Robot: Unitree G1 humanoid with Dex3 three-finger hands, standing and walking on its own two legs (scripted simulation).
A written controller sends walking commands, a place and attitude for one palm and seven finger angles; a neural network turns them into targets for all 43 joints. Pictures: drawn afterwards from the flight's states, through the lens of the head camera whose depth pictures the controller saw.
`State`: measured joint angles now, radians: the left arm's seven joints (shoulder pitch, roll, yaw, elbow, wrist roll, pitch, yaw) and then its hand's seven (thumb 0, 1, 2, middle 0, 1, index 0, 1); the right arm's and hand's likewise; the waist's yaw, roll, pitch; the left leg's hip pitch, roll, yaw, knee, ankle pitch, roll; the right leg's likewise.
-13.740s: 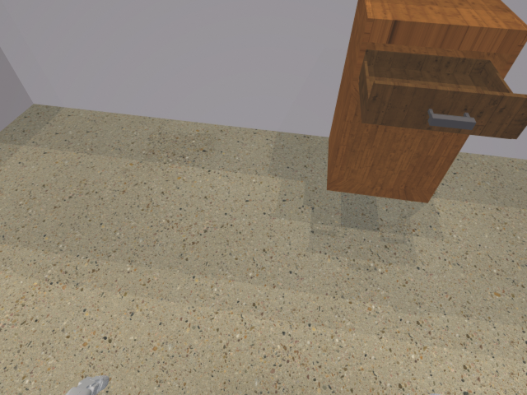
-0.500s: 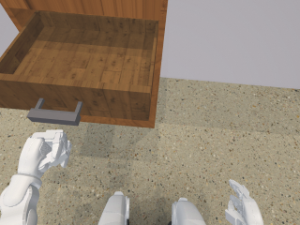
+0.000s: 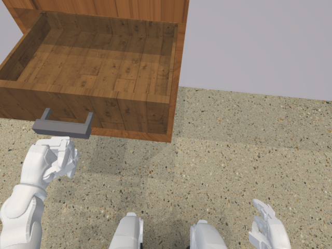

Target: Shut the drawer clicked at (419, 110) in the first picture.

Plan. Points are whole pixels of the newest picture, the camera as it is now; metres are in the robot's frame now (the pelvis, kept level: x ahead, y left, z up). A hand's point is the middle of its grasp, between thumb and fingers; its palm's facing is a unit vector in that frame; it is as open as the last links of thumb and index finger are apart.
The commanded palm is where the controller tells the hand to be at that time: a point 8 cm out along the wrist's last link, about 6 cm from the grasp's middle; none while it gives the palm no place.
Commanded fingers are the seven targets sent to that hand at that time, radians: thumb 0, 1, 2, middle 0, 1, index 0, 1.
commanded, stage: push the drawer shut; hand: left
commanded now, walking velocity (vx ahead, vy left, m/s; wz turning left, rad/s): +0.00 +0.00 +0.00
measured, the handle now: (66, 121) +0.39 +0.26 +0.05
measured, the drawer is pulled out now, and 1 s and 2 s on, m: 0.29 0.19 0.08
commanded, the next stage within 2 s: none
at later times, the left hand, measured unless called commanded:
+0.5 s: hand (76, 148) +0.33 +0.22 +0.03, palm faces -0.09 -0.99 -0.06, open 2.9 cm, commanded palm +0.34 +0.26 +0.05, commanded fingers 0.00 0.90 0.90 -1.40 -1.60 -1.40 -1.60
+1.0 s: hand (87, 119) +0.41 +0.21 +0.04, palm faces -0.09 -0.99 -0.05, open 3.1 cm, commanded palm +0.41 +0.26 +0.05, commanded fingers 0.00 0.90 0.90 -1.40 -1.60 -1.40 -1.60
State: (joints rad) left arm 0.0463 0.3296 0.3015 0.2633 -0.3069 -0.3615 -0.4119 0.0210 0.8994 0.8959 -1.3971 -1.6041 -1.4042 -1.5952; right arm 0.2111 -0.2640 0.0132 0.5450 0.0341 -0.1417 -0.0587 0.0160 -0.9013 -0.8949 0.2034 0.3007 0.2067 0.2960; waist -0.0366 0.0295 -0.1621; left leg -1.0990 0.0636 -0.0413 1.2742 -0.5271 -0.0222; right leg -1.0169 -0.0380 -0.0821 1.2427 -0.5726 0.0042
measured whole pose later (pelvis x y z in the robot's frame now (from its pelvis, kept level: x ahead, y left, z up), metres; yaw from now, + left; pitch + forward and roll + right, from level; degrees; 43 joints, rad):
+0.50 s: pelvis -0.02 +0.01 +0.00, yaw +0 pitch +20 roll -3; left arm -0.22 0.36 0.28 0.49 -0.25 -0.37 -0.41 -0.04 0.75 0.91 -1.40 -1.60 -1.40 -1.60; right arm 0.22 -0.27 0.03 0.61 0.03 -0.12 -0.08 0.02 -0.90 -0.89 0.20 0.30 0.21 0.30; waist -0.03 0.03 -0.14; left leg -1.14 0.05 -0.05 1.28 -0.50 -0.01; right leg -1.05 -0.05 -0.09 1.25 -0.55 0.01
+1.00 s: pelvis -0.02 +0.01 -0.01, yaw -1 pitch +22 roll -3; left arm -0.57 0.43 0.32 0.83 -0.19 -0.38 -0.39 0.01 0.79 0.93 -1.40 -1.60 -1.40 -1.60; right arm 0.27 -0.27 0.03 0.64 0.03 -0.07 -0.06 0.01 -0.90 -0.89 0.20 0.30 0.21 0.30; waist -0.08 0.02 -0.13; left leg -1.19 0.06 -0.04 1.29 -0.49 -0.01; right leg -1.11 -0.03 -0.08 1.26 -0.53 0.01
